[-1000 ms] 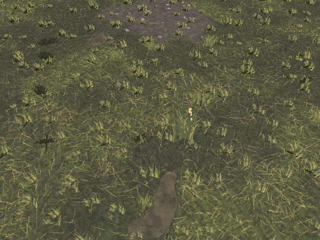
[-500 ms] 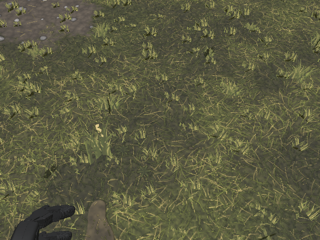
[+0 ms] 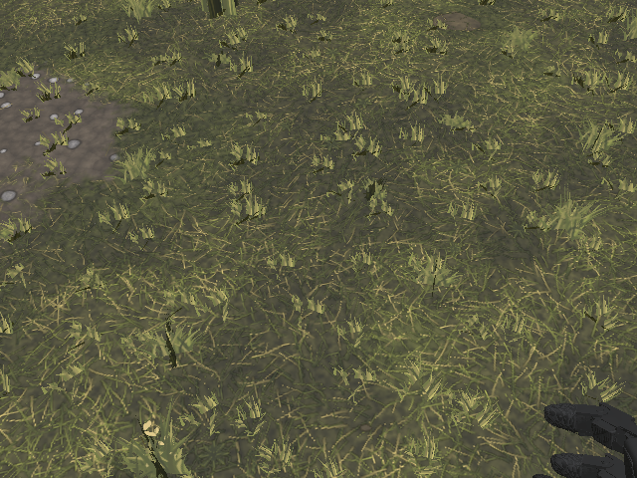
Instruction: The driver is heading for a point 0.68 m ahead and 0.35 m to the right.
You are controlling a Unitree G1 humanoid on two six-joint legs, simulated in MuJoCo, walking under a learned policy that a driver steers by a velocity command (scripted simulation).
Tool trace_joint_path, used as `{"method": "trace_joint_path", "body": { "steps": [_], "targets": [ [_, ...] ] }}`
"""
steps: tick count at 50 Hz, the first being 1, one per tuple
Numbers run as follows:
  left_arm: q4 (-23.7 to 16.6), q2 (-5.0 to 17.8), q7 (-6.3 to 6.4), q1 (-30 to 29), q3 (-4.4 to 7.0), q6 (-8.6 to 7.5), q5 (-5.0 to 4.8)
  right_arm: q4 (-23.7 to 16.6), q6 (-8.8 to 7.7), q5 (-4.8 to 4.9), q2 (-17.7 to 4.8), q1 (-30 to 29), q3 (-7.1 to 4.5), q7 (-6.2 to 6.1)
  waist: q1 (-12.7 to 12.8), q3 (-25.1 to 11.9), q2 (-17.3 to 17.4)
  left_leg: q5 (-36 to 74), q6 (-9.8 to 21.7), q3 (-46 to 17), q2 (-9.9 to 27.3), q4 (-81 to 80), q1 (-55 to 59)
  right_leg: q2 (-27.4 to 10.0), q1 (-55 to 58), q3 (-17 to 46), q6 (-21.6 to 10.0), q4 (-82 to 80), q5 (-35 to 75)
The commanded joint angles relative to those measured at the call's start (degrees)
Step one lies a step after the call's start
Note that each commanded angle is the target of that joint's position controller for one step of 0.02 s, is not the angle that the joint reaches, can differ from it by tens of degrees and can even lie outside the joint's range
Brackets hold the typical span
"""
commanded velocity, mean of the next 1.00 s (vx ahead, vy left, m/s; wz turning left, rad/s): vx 0.50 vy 0.00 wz -0.60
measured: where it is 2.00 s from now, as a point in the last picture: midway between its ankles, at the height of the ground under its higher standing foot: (481, 392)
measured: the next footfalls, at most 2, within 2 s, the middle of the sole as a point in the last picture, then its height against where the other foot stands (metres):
right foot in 0.50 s outside the picture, level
left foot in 0.98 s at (433, 360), level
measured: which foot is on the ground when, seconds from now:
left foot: down 0.00-0.52, up 0.54-0.96, down 0.98-1.00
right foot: down 0.00-0.02, up 0.04-0.48, down 0.50-1.00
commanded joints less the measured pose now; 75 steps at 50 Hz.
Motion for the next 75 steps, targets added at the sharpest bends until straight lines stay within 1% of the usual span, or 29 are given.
{"method": "trace_joint_path", "body": {
  "steps": [1,2,3,5,7,20,24,25,26,27,28,29,31,35,40,45,48,49,50,51,52,54,57,60,69,71,72,73,75],
  "targets": [
    [-5.83,0.75,-0.13,2.32,-0.6,-1.13,-0.45,-0.13,-0.52,-1.48,-16.41,20.33,-5.78,-1.3,-9.99,-20.98,7.91,-10.89,14.4,-27.73,21.77,-0.42,49.7,-0.96,-29.31,-1.67,2.28,32.5,10.21],
    [-6.01,3.89,0.06,3.83,-0.61,-1.44,-0.81,0.82,0.11,0.22,-12.75,21.27,-5.1,-0.73,-9.65,-21.44,14.49,-22.6,15.89,-41.38,26.38,-5.73,51.24,-2.93,-38.94,-2.75,3.18,41.96,-7.16],
    [-5.73,8.48,0.03,-0.93,0.69,-1.21,-1.02,0.08,0.66,0.64,-8.48,18.35,-3.94,-1.01,-10.57,-12.42,8.15,-26.93,13.12,-34.28,24.22,-7.25,43.65,-6.18,-42.51,-2.77,3.71,45.99,-2.53],
    [-7.48,8.13,-0.12,-7.77,0.98,-0.86,0.21,0.11,1.58,-0.03,-5.89,13.16,-2.92,-1.34,-9.07,-1.67,2.9,-15.8,10.28,-20.38,19.24,-10.26,28.81,-9.7,-41.1,-6.13,4.26,43.37,4.98],
    [-7.79,5.62,-0.66,-7.5,0.89,-0.33,-0.14,0.86,1.35,-0.57,-4.8,11.4,-2.5,-1.41,-6.63,1.11,5.0,-9.63,9.26,-12.35,16.1,-13.65,21.1,-12.17,-36.84,-7.15,4.09,40.26,7.92],
    [-13.47,1.92,-4.05,-23.72,-0.7,-0.82,-0.13,7.06,2.39,1.39,-12.02,16.16,-4.43,-1.55,-9.95,4.83,2.0,9.59,7.14,10.0,16.72,-15.29,27.66,-11.52,-34.25,-15.0,2.05,8.79,25.86],
    [-12.3,7.08,-4.07,-13.45,2.16,-0.1,0.4,7.07,4.09,2.27,-14.95,15.96,-5.27,-2.2,-2.03,-2.7,3.94,40.84,4.39,14.82,16.03,5.3,30.05,-4.0,-16.44,-20.7,-3.22,4.67,16.91],
    [-9.6,10.36,-3.22,-3.22,4.08,0.33,0.14,6.67,4.14,1.94,-13.47,16.26,-4.6,-2.5,3.05,-7.77,1.97,36.36,2.41,15.91,14.03,19.03,21.55,-2.91,-0.43,-18.87,-5.56,2.35,19.71],
    [-8.55,15.98,-1.96,1.27,5.26,0.81,-0.38,4.6,3.64,-0.79,-6.93,19.44,-2.48,-2.21,1.16,-12.73,-11.02,-4.52,-0.52,15.92,8.37,39.42,0.28,-16.26,18.86,3.12,-11.37,1.96,19.0],
    [-11.03,17.75,-2.41,-0.18,4.82,-0.3,-0.37,1.83,1.6,-0.52,-5.42,20.02,-1.09,-1.47,-1.27,-23.17,-16.5,-33.46,-1.97,3.26,-1.3,54.04,-14.59,-26.72,28.7,34.83,-21.59,-8.82,6.45],
    [-10.69,12.37,-2.82,-0.51,3.39,-1.13,0.12,0.88,0.22,1.75,-11.09,13.13,-2.57,-0.76,2.0,-19.17,-8.4,-28.48,-1.12,-2.38,2.43,55.48,-20.67,-25.05,26.35,29.63,-17.66,-11.83,4.36],
    [-10.11,10.62,-2.79,-2.53,2.74,-1.73,0.29,-0.24,-0.58,2.53,-10.74,10.37,-2.26,-0.52,0.74,-11.16,-7.0,-23.33,-0.1,-1.27,4.56,51.57,-21.51,-22.93,18.26,21.29,-15.33,-12.15,8.02],
    [-10.8,7.43,-2.63,-9.51,1.58,-2.04,0.67,1.03,-0.39,-0.09,-9.94,10.21,-2.43,-1.44,-4.18,-4.04,-0.85,-16.79,-0.43,-1.06,8.28,41.95,-14.2,-17.83,3.04,10.33,-11.7,-13.29,21.1],
    [-10.25,7.82,-1.44,-11.0,1.52,-2.51,0.97,1.23,1.61,-0.84,-8.12,11.63,-2.15,-1.26,-6.88,-2.36,-3.16,-12.52,-3.85,0.24,7.96,34.01,-8.42,-15.44,-8.26,4.39,-13.05,-15.89,31.67],
    [-7.47,9.42,-0.13,-7.0,2.01,-1.86,0.28,-1.72,1.49,-0.57,-4.9,0.07,-0.7,-0.66,-2.67,0.48,-4.68,5.44,-5.08,1.09,3.74,12.09,-4.16,-11.25,-12.51,0.24,-9.09,-15.19,24.96],
    [-5.04,8.94,0.09,-3.78,2.08,-1.33,-0.32,-3.18,0.62,0.55,-7.89,-2.8,-1.81,0.19,-2.21,0.86,-6.56,4.1,-3.18,-1.68,2.15,3.88,-0.26,-14.14,-7.21,7.69,-7.24,-9.75,18.57],
    [-5.04,7.43,0.1,-4.95,1.75,-0.72,0.05,-1.43,0.02,0.44,-9.67,5.05,-3.26,-0.16,-6.53,-1.47,-8.29,-1.76,0.05,0.05,1.7,0.51,10.3,-12.61,-6.2,9.47,-4.85,-1.97,22.33],
    [-5.62,4.35,-0.15,-4.93,0.6,-0.82,0.47,-0.73,-0.3,-0.48,-11.74,11.87,-4.1,-0.57,-9.75,-7.64,-5.61,-3.09,3.04,-4.26,7.18,1.25,22.52,-9.43,-9.95,6.32,-2.83,9.51,20.9],
    [-6.73,0.58,-0.11,0.78,-0.56,-1.1,0.15,-0.04,-0.01,-1.54,-16.41,19.11,-5.2,-1.0,-9.37,-16.69,6.8,-10.41,10.2,-23.7,20.29,-0.54,43.06,-1.87,-25.98,-1.63,1.55,29.09,4.39],
    [-7.42,2.92,0.11,3.79,-0.63,-1.51,-0.88,1.59,0.68,-0.55,-15.94,21.09,-5.35,-0.3,-8.21,-18.26,18.66,-20.37,15.42,-44.13,26.92,-6.82,46.68,-1.81,-38.36,-3.71,3.42,41.46,-8.83],
    [-6.14,7.93,0.31,0.24,0.65,-1.24,-0.9,0.33,0.9,-0.05,-10.63,17.47,-3.98,-0.38,-9.04,-10.55,10.13,-18.59,13.72,-38.27,24.72,-7.91,40.0,-4.53,-40.84,-1.97,4.47,46.31,-4.82],
    [-7.2,8.51,0.62,-7.22,1.17,-0.55,0.7,-0.15,1.67,-0.87,-6.81,11.88,-2.54,-0.44,-7.87,-2.64,2.49,6.25,11.6,-20.06,19.7,-6.52,25.92,-6.97,-36.67,-4.95,5.66,44.84,0.56],
    [-6.85,4.22,0.47,-6.41,0.57,0.47,0.81,1.81,1.38,-0.99,-5.34,9.87,-1.87,-0.11,-4.72,-1.7,5.07,26.85,10.97,-7.66,14.94,-7.65,17.69,-8.44,-29.38,-7.53,6.17,34.95,2.23],
    [-7.24,1.54,0.39,-8.1,-0.59,0.83,1.44,3.77,1.86,-0.32,-7.91,8.89,-2.46,-0.6,-4.24,-4.24,5.4,33.7,12.29,-2.87,14.87,-8.7,17.6,-8.68,-25.48,-9.46,7.06,23.19,8.62],
    [-7.95,3.69,-0.7,-14.67,-0.01,0.66,2.04,8.1,4.3,1.82,-8.83,10.73,-1.95,-0.99,-5.03,-4.05,3.83,13.0,7.15,-0.65,12.35,-2.62,16.76,-7.04,-7.99,-12.65,2.27,-6.1,27.27],
    [-9.19,9.34,0.47,-14.21,0.9,1.29,3.07,8.64,3.38,-1.39,-4.74,18.08,-0.27,-0.37,-8.59,-10.28,-7.86,-11.39,0.34,4.01,5.36,6.0,7.11,-20.59,8.33,0.74,-4.93,-2.18,57.45],
    [-8.42,4.08,0.42,-14.87,-0.53,1.82,2.83,9.18,3.92,-1.1,-2.53,18.71,0.64,-0.52,-8.01,-13.24,-10.7,-21.75,-1.78,3.83,4.93,6.59,7.32,-23.05,7.02,3.39,-9.52,-2.49,50.88],
    [-8.36,1.95,-0.11,-16.8,-1.08,1.98,2.35,8.62,4.77,-0.79,-4.12,15.64,0.5,-0.76,-7.57,-10.69,-8.83,-20.27,-2.57,3.44,5.08,4.47,8.73,-20.18,2.73,2.71,-8.38,-3.72,41.25],
    [-8.71,2.58,-0.92,-21.2,-0.99,1.98,2.11,9.01,6.41,-0.91,-5.97,14.4,0.17,-1.24,-8.17,-5.44,-7.01,-14.23,-2.58,4.02,4.88,0.27,10.45,-14.4,-4.48,-2.45,-3.34,-3.93,27.27]
  ]
}}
